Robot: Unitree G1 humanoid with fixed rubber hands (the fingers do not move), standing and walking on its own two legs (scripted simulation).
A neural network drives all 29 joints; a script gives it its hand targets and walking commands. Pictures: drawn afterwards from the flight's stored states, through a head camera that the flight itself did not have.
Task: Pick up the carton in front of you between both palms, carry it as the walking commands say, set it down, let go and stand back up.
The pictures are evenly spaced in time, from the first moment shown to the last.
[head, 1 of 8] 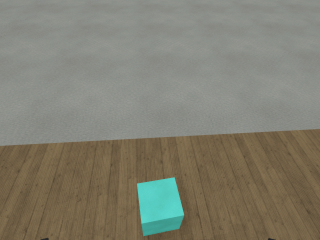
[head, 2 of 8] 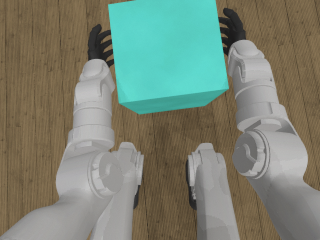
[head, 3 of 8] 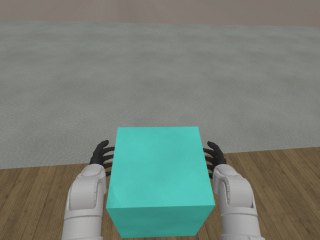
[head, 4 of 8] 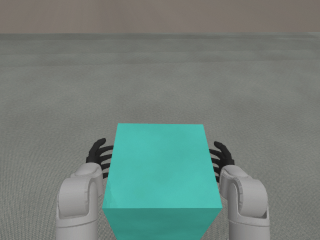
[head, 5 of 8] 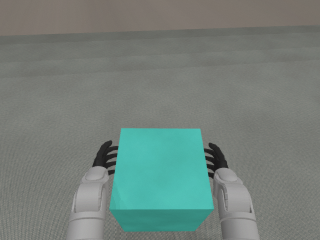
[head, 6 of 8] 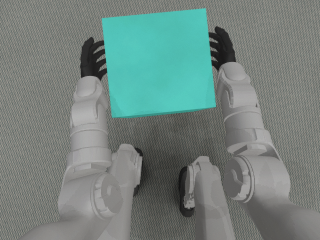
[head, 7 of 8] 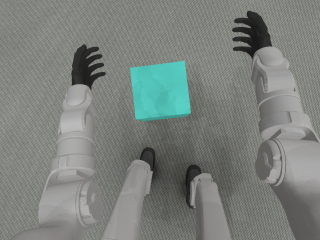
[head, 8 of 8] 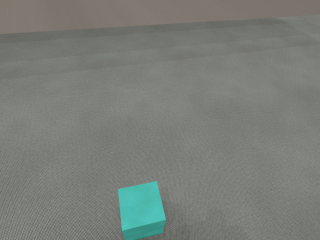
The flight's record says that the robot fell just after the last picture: no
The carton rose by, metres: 0.68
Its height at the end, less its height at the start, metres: -0.06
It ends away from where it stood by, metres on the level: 2.28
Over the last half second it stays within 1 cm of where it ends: yes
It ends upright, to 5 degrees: yes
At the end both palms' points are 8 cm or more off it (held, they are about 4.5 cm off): yes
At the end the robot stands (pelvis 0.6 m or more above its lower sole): yes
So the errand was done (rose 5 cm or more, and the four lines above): yes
